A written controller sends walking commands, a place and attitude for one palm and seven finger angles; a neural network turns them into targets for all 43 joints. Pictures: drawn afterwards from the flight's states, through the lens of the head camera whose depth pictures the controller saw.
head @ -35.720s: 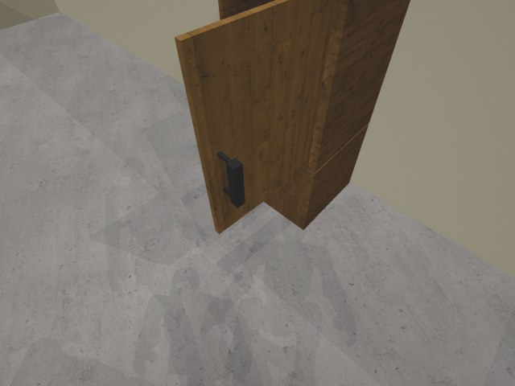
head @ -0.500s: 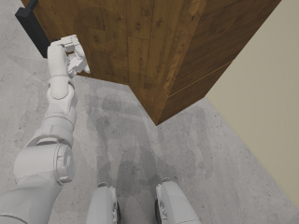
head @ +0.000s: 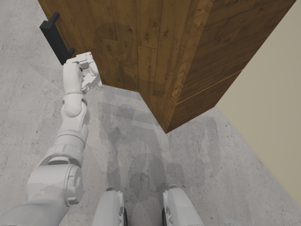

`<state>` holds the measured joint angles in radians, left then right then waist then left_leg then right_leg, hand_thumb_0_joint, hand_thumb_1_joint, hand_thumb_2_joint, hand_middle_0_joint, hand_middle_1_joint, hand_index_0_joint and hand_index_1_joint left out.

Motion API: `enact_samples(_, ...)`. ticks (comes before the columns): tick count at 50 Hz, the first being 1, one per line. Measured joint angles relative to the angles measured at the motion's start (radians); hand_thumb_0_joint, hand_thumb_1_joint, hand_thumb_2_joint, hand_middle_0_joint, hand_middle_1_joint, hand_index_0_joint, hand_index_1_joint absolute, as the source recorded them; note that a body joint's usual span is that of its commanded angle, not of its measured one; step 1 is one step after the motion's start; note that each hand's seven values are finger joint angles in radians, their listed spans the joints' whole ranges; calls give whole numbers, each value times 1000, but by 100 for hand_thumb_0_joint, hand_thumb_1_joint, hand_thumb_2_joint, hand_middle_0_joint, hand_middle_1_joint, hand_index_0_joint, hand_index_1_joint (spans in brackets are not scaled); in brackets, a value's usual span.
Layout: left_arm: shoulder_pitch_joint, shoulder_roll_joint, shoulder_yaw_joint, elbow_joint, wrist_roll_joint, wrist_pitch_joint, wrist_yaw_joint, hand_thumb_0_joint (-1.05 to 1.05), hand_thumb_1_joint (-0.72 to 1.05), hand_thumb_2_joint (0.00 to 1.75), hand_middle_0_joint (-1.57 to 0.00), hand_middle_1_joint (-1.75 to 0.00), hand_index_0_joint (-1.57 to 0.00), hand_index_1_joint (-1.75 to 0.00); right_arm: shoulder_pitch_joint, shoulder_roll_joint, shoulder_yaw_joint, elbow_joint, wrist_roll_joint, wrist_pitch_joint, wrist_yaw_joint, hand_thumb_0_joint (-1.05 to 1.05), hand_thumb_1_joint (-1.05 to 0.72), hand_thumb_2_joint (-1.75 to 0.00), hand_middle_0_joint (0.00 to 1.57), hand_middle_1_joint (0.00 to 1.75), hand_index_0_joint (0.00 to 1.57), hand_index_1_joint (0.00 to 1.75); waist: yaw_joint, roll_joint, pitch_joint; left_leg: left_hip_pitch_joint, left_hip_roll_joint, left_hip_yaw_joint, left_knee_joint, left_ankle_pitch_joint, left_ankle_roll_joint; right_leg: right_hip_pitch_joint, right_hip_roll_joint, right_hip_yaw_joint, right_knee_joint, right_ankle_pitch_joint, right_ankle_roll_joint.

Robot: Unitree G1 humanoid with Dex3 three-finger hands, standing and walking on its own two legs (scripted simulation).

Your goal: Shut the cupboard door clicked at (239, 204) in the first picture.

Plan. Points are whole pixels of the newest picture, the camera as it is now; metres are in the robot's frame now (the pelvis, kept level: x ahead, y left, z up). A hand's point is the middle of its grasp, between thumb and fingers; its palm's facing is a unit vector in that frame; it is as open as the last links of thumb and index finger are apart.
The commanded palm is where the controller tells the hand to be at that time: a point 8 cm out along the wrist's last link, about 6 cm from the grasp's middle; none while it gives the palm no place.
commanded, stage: draw the hand back to the body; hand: left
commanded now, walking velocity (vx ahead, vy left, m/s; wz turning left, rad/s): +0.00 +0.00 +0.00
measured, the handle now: (61, 40) +0.65 +0.22 +0.03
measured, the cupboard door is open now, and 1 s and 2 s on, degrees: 47 47 47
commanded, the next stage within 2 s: step back with the hand held close in 1.44 s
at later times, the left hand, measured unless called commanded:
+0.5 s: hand (39, 110) +0.35 +0.18 +0.15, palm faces +0.10 -0.97 -0.20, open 3.1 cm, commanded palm +0.31 +0.24 +0.18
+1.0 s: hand out of the picture +0.25 +0.26 +0.27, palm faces +0.45 -0.80 -0.40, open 5.6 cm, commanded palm +0.20 +0.30 +0.30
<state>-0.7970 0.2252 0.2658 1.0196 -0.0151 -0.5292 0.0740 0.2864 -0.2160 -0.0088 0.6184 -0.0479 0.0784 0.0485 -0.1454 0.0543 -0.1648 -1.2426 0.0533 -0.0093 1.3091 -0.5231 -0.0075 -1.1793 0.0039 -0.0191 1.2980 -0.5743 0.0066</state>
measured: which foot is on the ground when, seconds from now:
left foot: down 0.00-1.00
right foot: down 0.00-1.00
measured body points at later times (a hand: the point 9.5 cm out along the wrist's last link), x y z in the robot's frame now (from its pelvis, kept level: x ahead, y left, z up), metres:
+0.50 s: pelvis +0.03 +0.00 +0.10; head +0.06 -0.01 +0.55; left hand +0.34 +0.23 +0.17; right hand +0.19 -0.25 +0.00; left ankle +0.04 +0.12 -0.61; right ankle +0.02 -0.13 -0.61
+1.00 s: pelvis +0.06 +0.00 +0.13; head +0.04 -0.03 +0.58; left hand +0.22 +0.30 +0.29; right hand +0.26 -0.19 +0.04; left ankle +0.04 +0.12 -0.61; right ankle +0.02 -0.13 -0.61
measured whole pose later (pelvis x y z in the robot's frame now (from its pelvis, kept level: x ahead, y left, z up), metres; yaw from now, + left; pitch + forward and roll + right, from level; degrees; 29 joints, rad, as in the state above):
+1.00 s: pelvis +0.06 +0.00 +0.13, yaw +2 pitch -2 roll +0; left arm 0.40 0.33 0.28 -0.30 -0.06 -0.04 0.11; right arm 0.19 -0.21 0.05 0.60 0.01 -0.05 -0.08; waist 0.07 0.08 -0.01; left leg -0.15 0.01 0.02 0.44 -0.26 0.00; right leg -0.09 -0.03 -0.02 0.42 -0.30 0.02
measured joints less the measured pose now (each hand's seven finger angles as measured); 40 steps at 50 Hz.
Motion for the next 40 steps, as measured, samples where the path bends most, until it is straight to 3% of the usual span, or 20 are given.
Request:
enact_samples(6,245,-21,-23,-246,-75,85,-44,2,90,90,-130,-150,-130,-150,57,2,4,-16,44,8,-25,0,-90,-90,20,30,20,30,44,6,27,177,4,24,-139,36,-1,162,4,20,-130,41,1)
enact_samples(10,381,-25,-58,-364,-116,99,-71,2,90,90,-130,-150,-130,-150,76,-3,7,-9,62,-18,-47,0,-90,-90,21,30,20,30,70,-3,30,300,0,20,-236,65,-2,289,2,13,-230,70,-1)
enact_samples(19,587,-12,-122,-560,-174,155,-159,2,90,90,-128,-147,-128,-148,14,-46,-8,-36,90,-73,-78,1,-90,-90,20,30,20,30,98,-14,40,503,-9,7,-368,100,-3,506,-5,-5,-380,109,-2)
enact_samples(23,700,15,-179,-686,-87,272,-84,2,90,90,-122,-140,-122,-141,-39,-37,-9,-72,95,-35,-117,1,-90,-90,20,30,20,30,116,-23,63,629,-19,25,-465,130,-1,620,-15,10,-462,134,5)
enact_samples(26,774,31,-196,-767,-55,356,-34,2,90,90,-116,-134,-116,-134,-76,-26,5,-90,97,-21,-144,1,-90,-90,20,30,19,30,128,-19,79,726,-25,31,-549,159,4,715,-20,14,-543,163,6)
enact_samples(32,891,52,-173,-923,-43,452,19,2,90,89,-101,-118,-101,-118,-117,-4,39,-98,93,-43,-161,1,-90,-90,20,30,19,30,160,-9,109,891,-34,30,-689,206,6,885,-26,8,-689,213,8)
enact_samples(40,1032,62,-116,-1116,-40,498,29,2,90,89,-80,-94,-79,-95,-124,10,67,-69,76,-89,-143,1,-90,-90,20,30,20,30,199,6,137,1033,-44,26,-815,250,7,1031,-34,0,-821,258,12)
